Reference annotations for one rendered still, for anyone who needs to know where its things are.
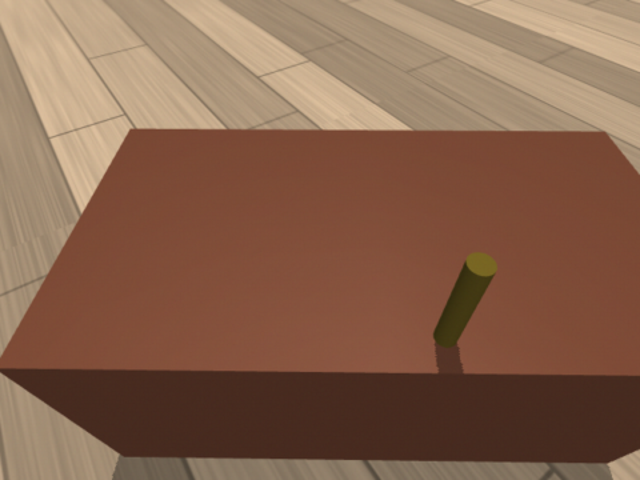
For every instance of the can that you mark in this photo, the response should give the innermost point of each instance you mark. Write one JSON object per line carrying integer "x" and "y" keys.
{"x": 474, "y": 278}

